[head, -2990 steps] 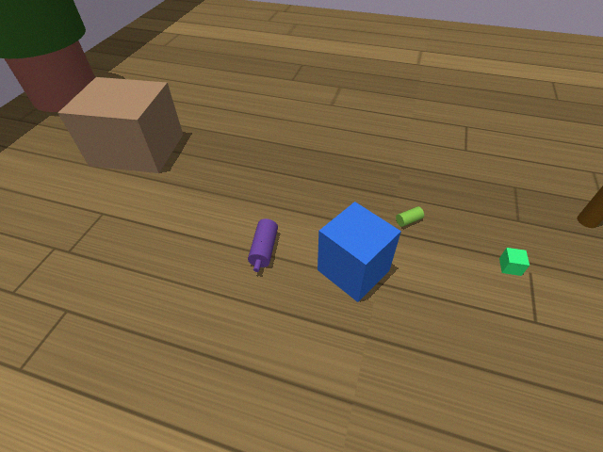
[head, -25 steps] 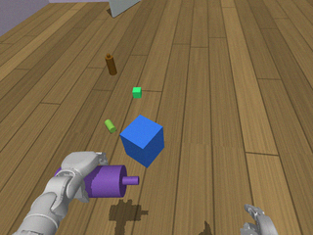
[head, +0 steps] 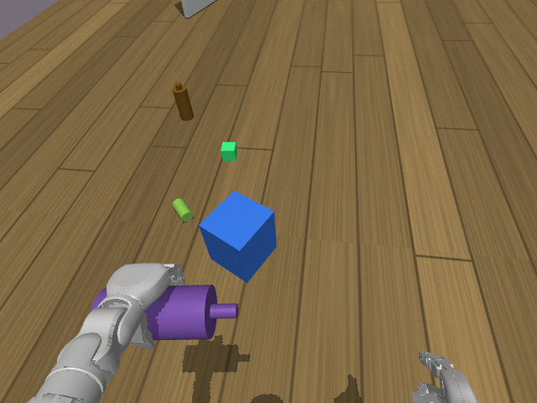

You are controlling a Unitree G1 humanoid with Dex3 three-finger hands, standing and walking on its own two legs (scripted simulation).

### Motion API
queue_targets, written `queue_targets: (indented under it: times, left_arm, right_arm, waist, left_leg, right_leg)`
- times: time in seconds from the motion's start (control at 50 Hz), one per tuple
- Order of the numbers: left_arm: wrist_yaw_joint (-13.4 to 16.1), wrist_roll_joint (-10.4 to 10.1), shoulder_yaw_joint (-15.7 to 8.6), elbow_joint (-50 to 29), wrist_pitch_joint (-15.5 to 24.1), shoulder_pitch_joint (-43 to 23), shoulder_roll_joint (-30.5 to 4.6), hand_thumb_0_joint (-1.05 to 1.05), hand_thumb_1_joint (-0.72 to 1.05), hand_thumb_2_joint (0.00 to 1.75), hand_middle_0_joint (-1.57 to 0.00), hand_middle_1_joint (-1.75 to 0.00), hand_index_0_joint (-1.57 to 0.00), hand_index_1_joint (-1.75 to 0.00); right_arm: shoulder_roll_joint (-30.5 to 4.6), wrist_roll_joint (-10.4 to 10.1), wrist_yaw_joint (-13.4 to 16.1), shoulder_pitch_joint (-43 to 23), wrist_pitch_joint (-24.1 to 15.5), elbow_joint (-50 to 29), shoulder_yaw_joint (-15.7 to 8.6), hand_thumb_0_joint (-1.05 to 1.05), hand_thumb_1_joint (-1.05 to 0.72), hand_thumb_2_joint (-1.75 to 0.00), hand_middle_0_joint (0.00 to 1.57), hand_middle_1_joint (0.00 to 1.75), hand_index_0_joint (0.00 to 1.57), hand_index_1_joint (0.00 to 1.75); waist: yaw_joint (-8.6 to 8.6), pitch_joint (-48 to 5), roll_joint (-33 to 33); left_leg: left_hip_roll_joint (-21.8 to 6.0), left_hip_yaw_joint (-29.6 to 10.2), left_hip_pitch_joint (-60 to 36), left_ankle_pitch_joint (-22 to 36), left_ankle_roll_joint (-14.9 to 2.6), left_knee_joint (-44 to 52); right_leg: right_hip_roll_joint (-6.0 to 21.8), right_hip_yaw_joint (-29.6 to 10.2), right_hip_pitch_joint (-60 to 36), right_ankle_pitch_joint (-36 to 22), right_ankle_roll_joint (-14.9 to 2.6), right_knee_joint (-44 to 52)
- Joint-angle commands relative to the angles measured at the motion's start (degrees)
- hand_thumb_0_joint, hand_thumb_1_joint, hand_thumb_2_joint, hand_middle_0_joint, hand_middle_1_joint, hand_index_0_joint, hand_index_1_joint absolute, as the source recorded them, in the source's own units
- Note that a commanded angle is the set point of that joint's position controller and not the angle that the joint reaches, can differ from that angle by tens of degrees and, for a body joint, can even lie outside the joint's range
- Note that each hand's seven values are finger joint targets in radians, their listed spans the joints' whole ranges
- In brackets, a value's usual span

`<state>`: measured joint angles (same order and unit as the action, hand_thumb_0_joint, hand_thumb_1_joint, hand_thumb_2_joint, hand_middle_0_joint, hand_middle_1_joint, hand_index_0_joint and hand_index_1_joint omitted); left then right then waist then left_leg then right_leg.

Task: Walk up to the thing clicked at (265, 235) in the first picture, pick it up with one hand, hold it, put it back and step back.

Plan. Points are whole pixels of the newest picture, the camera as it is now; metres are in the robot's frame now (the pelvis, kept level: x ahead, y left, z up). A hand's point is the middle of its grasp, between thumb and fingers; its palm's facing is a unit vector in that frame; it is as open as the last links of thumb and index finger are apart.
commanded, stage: crouch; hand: left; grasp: from above
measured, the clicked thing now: (170, 312) +0.30 +0.19 -0.08
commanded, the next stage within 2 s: lower in 1.78 s
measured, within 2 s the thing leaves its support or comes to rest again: neither
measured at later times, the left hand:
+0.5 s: hand (182, 320) +0.35 +0.23 -0.27, palm faces -0.39 +0.08 -0.92, open 11.3 cm
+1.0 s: hand (201, 334) +0.39 +0.23 -0.47, palm faces -0.44 +0.04 -0.90, open 11.3 cm
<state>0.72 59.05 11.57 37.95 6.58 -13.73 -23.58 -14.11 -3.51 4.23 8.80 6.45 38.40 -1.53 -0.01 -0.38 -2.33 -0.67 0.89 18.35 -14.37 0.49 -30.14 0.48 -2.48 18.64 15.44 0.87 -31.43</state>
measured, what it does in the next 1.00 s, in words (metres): lowers itself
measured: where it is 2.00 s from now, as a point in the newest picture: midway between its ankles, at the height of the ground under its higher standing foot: outside the picture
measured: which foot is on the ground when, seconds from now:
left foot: down 0.00-1.00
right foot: down 0.00-1.00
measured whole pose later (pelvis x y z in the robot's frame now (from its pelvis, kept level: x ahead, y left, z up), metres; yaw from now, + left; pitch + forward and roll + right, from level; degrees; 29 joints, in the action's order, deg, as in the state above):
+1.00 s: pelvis -0.07 +0.01 -0.32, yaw -1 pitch +38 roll -5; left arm 20.4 71.7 1.4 74.1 8.3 -50.7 -31.3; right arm -13.6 5.3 -3.1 9.2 -1.9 41.5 -1.4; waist -10.4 -9.8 -2.2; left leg 0.3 -4.8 116.7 -37.5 0.6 -116.0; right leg -0.6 1.4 113.2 38.7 1.9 -113.7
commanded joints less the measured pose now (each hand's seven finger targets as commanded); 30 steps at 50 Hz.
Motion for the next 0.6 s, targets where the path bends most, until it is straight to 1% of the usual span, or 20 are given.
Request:
queue_targets:
  times: [0.0, 0.02, 0.08, 0.1, 0.14, 0.18, 0.2, 0.24, 0.26, 0.3, 0.32, 0.34, 0.36, 0.38, 0.4, 0.44, 0.46, 0.48, 0.5, 0.58]
  left_arm:
    - [6.7, 2.2, -5.1, -2.7, 1.5, -18.7, -10.2, 0.0, 0.61, 0.95, -0.95, -0.86, -0.97, -0.85]
    - [8.0, 2.5, -5.1, -2.2, 1.8, -20.1, -10.1, 0.0, 0.62, 0.96, -0.96, -0.87, -0.97, -0.86]
    - [11.9, 5.1, -4.4, 3.5, 1.5, -24.1, -9.0, 0.0, 0.63, 0.98, -0.96, -0.89, -0.98, -0.88]
    - [13.2, 5.7, -3.9, 3.0, 1.6, -27.3, -8.5, 0.0, 0.63, 0.98, -0.96, -0.89, -0.98, -0.87]
    - [15.6, 6.8, -3.6, 9.3, 1.2, -28.3, -7.3, 0.0, 0.64, 0.95, -0.96, -0.89, -0.98, -0.87]
    - [17.6, 7.9, -3.4, 14.7, 0.7, -28.7, -6.5, 0.0, 0.67, 0.94, -1.0, -0.87, -1.02, -0.86]
    - [18.5, 8.2, -3.6, 15.4, 0.5, -30.8, -6.7, 0.0, 0.67, 0.94, -0.99, -0.87, -1.01, -0.85]
    - [19.8, 9.2, -4.6, 14.8, 0.4, -35.5, -8.7, 0.0, 0.68, 0.93, -1.02, -0.85, -1.04, -0.83]
    - [20.4, 9.7, -5.4, 16.9, 0.0, -35.7, -9.7, 0.0, 0.69, 0.92, -1.03, -0.82, -1.05, -0.81]
    - [21.1, 9.5, -5.3, 17.8, -0.1, -39.2, -9.0, 0.0, 0.71, 0.91, -1.02, -0.85, -1.04, -0.82]
    - [21.4, 10.0, -6.1, 17.8, -0.3, -41.8, -10.6, 0.0, 0.72, 0.94, -1.04, -0.82, -1.06, -0.81]
    - [21.5, 10.2, -6.9, 19.1, -0.4, -41.6, -11.7, 0.0, 0.71, 0.91, -1.05, -0.79, -1.06, -0.78]
    - [21.7, 10.1, -7.3, 17.5, -0.4, -43.7, -12.6, 0.0, 0.73, 0.89, -1.05, -0.8, -1.07, -0.78]
    - [21.8, 10.0, -7.4, 18.8, -0.7, -44.0, -12.2, 0.0, 0.72, 0.91, -1.05, -0.8, -1.07, -0.79]
    - [21.8, 9.8, -7.8, 19.4, -0.9, -45.3, -12.7, 0.0, 0.69, 0.92, -1.03, -0.81, -1.04, -0.8]
    - [21.5, 9.2, -7.7, 23.1, -1.8, -44.6, -11.4, 0.0, 0.67, 0.9, -1.01, -0.8, -1.03, -0.79]
    - [21.3, 9.3, -8.1, 21.9, -1.9, -46.9, -12.9, 0.0, 0.66, 0.9, -1.01, -0.79, -1.02, -0.78]
    - [21.1, 9.5, -8.5, 23.0, -2.0, -47.5, -13.9, 0.0, 0.65, 0.91, -1.02, -0.78, -1.02, -0.77]
    - [20.5, 9.3, -8.1, 24.5, -2.0, -46.5, -12.8, 0.0, 0.66, 0.9, -1.01, -0.78, -1.02, -0.77]
    - [19.3, 8.7, -8.8, 24.2, -0.9, -50.4, -14.7, 0.0, 0.71, 0.94, -1.05, -0.81, -1.06, -0.8]
  right_arm:
    - [-7.3, 0.9, -0.2, -1.7, -1.5, -5.2, -3.1, 0.0, -0.9, -0.9, 0.2, 0.3, 0.2, 0.3]
    - [-7.4, 1.1, -0.4, -1.4, -1.4, -4.9, -3.3, 0.0, -0.9, -0.9, 0.2, 0.3, 0.2, 0.3]
    - [-7.9, 1.9, -1.1, 1.3, -1.4, -3.6, -4.2, 0.0, -0.91, -0.9, 0.2, 0.3, 0.2, 0.3]
    - [-8.0, 2.2, -1.4, 2.3, -1.6, -3.3, -4.6, 0.0, -0.9, -0.9, 0.2, 0.3, 0.2, 0.3]
    - [-8.4, 2.8, -2.0, 3.7, -1.9, -3.0, -5.1, 0.0, -0.9, -0.9, 0.2, 0.3, 0.2, 0.3]
    - [-8.6, 3.1, -2.3, 4.4, -2.4, -2.9, -5.5, 0.0, -0.91, -0.9, 0.2, 0.3, 0.2, 0.3]
    - [-8.9, 3.3, -2.4, 5.1, -2.7, -2.8, -5.8, 0.0, -0.91, -0.9, 0.2, 0.3, 0.2, 0.3]
    - [-9.0, 3.8, -2.7, 5.9, -3.2, -2.8, -6.0, 0.0, -0.91, -0.9, 0.2, 0.3, 0.2, 0.3]
    - [-9.3, 4.0, -2.7, 6.3, -3.4, -2.6, -6.0, 0.0, -0.91, -0.9, 0.2, 0.3, 0.2, 0.3]
    - [-9.6, 4.6, -2.7, 7.2, -4.1, -2.0, -6.3, 0.0, -0.9, -0.9, 0.2, 0.3, 0.2, 0.3]
    - [-9.8, 4.9, -2.6, 7.9, -4.3, -1.7, -6.3, 0.0, -0.91, -0.9, 0.2, 0.3, 0.2, 0.3]
    - [-10.3, 5.1, -2.5, 8.2, -4.4, -1.7, -6.5, 0.0, -0.9, -0.9, 0.2, 0.3, 0.2, 0.3]
    - [-10.3, 5.1, -2.4, 8.6, -4.7, -2.0, -6.5, 0.0, -0.9, -0.9, 0.2, 0.3, 0.2, 0.3]
    - [-10.4, 5.2, -2.3, 8.9, -4.8, -2.2, -6.5, 0.0, -0.91, -0.9, 0.2, 0.3, 0.2, 0.3]
    - [-10.6, 5.4, -2.2, 9.0, -5.1, -2.0, -6.6, 0.0, -0.9, -0.9, 0.2, 0.3, 0.2, 0.3]
    - [-10.4, 5.6, -2.2, 9.5, -5.6, -1.7, -6.5, 0.0, -0.9, -0.9, 0.2, 0.3, 0.2, 0.3]
    - [-10.3, 5.7, -2.1, 9.7, -5.8, -1.7, -6.5, 0.0, -0.9, -0.9, 0.2, 0.3, 0.2, 0.3]
    - [-10.5, 5.6, -2.0, 9.9, -5.9, -1.7, -6.5, 0.0, -0.9, -0.9, 0.2, 0.3, 0.2, 0.3]
    - [-10.5, 5.8, -2.2, 9.9, -6.1, -1.6, -6.4, 0.0, -0.9, -0.9, 0.2, 0.3, 0.2, 0.3]
    - [-10.3, 6.1, -2.6, 10.3, -6.9, -1.6, -6.0, 0.0, -0.9, -0.9, 0.2, 0.3, 0.2, 0.3]
  waist:
    - [-2.1, -13.6, 4.0]
    - [-1.9, -14.7, 3.4]
    - [-3.11, -18.5, 2.8]
    - [-3.72, -20.5, 2.3]
    - [-4.51, -20.8, 2.7]
    - [-4.42, -22.2, 2.3]
    - [-4.59, -23.7, 2.6]
    - [-4.47, -28.7, -0.5]
    - [-4.45, -29.6, -0.5]
    - [-5.34, -32.8, -2.6]
    - [-5.8, -34.8, -3.0]
    - [-5.47, -36.3, -2.8]
    - [-5.73, -39.0, -4.1]
    - [-6.37, -39.9, -3.7]
    - [-6.51, -39.5, -3.6]
    - [-7.29, -38.8, -2.8]
    - [-6.96, -41.1, -3.2]
    - [-7.68, -40.8, -3.2]
    - [-8.0, -39.9, -3.5]
    - [-9.17, -41.1, -3.2]
  left_leg:
    - [2.0, 1.1, -1.8, 10.4, -1.26, -3.7]
    - [1.9, 1.0, -0.4, 10.7, -1.03, -5.4]
    - [1.9, 1.0, 5.1, 10.3, -0.87, -12.9]
    - [1.7, 0.8, 7.1, 9.8, -0.89, -15.3]
    - [1.4, 0.5, 13.2, 7.3, -0.97, -20.1]
    - [1.5, 0.5, 19.6, 4.7, -1.07, -25.1]
    - [1.6, 0.4, 22.2, 3.4, -1.13, -27.1]
    - [1.7, 0.1, 25.6, 2.2, -1.13, -31.2]
    - [1.6, -0.3, 27.5, 1.3, -1.09, -32.7]
    - [1.2, -1.6, 30.8, 0.5, -0.97, -36.7]
    - [1.0, -2.0, 32.9, -0.3, -1.09, -38.8]
    - [0.7, -2.6, 34.4, -0.4, -1.01, -40.5]
    - [0.9, -2.5, 35.8, -1.2, -1.09, -42.2]
    - [1.1, -2.1, 38.2, -2.6, -1.29, -44.1]
    - [0.8, -2.9, 40.1, -5.1, -0.95, -44.4]
    - [0.8, -3.5, 45.1, -8.7, -0.92, -46.3]
    - [0.9, -3.2, 45.9, -10.6, -1.03, -47.4]
    - [1.0, -3.2, 48.1, -12.4, -1.01, -48.6]
    - [1.1, -3.5, 49.9, -13.4, -0.96, -49.6]
    - [1.4, -3.9, 56.5, -19.3, -1.31, -54.6]
  right_leg:
    - [-1.7, 1.5, 3.7, -10.4, -0.93, 0.0]
    - [-1.9, 1.7, 5.3, -10.6, -1.03, -1.8]
    - [-1.8, 1.8, 11.8, -10.7, -1.04, -8.2]
    - [-2.0, 1.7, 14.6, -10.3, -1.21, -10.4]
    - [-2.1, 2.0, 19.9, -7.7, -1.53, -14.9]
    - [-2.1, 2.2, 25.1, -5.1, -1.74, -19.3]
    - [-2.2, 2.4, 27.2, -3.9, -1.78, -21.2]
    - [-2.2, 2.7, 31.5, -2.5, -2.07, -25.8]
    - [-2.5, 3.1, 33.3, -1.3, -2.3, -28.2]
    - [-2.5, 3.8, 39.7, 0.0, -2.72, -33.2]
    - [-2.5, 4.0, 41.8, 0.5, -2.75, -35.1]
    - [-2.6, 4.2, 44.0, 1.1, -2.94, -37.5]
    - [-2.5, 4.2, 45.0, 1.5, -3.01, -39.3]
    - [-2.4, 4.1, 46.4, 2.2, -2.87, -40.3]
    - [-2.3, 4.3, 48.5, 4.5, -3.0, -41.9]
    - [-2.2, 4.7, 52.1, 7.2, -2.97, -44.4]
    - [-2.3, 4.6, 52.8, 8.7, -3.07, -45.3]
    - [-2.3, 4.6, 54.5, 10.2, -3.11, -46.4]
    - [-2.2, 4.8, 56.4, 11.1, -3.16, -47.8]
    - [-2.3, 5.1, 62.1, 16.4, -3.31, -52.1]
